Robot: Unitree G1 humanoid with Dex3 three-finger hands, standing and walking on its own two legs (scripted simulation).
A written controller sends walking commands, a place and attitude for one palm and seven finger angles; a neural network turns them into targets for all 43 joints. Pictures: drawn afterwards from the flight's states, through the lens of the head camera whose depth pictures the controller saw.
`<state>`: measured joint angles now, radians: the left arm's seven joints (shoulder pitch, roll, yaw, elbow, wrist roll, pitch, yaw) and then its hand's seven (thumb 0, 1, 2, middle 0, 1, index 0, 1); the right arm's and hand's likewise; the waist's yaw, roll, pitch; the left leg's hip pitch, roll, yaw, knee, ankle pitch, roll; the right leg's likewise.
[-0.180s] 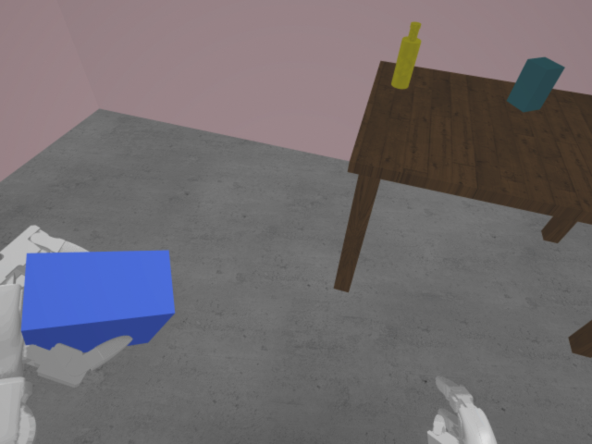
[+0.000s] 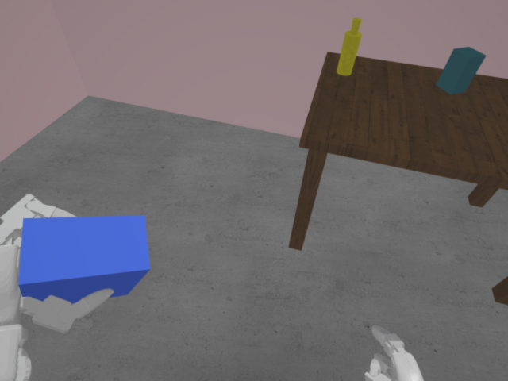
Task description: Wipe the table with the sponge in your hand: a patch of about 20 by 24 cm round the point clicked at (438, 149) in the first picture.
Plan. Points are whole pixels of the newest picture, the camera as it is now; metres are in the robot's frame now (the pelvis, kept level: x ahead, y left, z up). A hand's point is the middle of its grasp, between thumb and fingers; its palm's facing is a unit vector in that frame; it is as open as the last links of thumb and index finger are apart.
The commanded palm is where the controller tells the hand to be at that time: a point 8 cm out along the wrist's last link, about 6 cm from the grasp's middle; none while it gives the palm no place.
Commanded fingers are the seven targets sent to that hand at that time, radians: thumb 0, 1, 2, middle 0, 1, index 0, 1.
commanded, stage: stand and wait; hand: left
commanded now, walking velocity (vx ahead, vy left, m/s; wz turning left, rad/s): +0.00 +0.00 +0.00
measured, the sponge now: (102, 262) +0.22 +0.21 +0.14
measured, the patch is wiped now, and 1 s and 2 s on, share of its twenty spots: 0.00 0.00 0.00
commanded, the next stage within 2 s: look at it before walking up in 0.08 s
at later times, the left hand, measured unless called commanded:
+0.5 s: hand (72, 264) +0.21 +0.23 +0.15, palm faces +0.39 -0.83 -0.39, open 10.7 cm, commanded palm +0.17 +0.27 +0.18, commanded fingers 0.00 0.10 1.30 -1.20 -1.60 -1.20 -1.60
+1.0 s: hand (181, 214) +0.29 +0.13 +0.15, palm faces +0.19 -0.88 -0.43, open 10.7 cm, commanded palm +0.25 +0.18 +0.18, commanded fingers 0.00 0.10 1.30 -1.20 -1.60 -1.20 -1.60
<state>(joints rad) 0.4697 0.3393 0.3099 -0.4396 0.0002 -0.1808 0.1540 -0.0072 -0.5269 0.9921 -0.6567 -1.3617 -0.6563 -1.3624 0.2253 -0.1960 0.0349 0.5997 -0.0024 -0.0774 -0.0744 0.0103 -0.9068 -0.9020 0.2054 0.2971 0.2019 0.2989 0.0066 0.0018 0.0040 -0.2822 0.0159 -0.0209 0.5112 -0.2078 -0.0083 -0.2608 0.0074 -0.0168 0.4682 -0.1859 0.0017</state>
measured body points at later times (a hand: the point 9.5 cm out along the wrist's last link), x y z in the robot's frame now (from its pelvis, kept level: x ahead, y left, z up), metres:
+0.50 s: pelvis -0.01 -0.01 +0.00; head -0.01 +0.00 +0.45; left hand +0.18 +0.28 +0.17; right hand +0.16 -0.24 -0.08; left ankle +0.04 +0.12 -0.74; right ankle +0.04 -0.12 -0.74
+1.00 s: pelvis +0.03 -0.05 +0.00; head +0.04 -0.07 +0.45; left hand +0.28 +0.17 +0.18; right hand +0.12 -0.32 -0.11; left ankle +0.04 +0.10 -0.66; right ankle +0.04 -0.13 -0.74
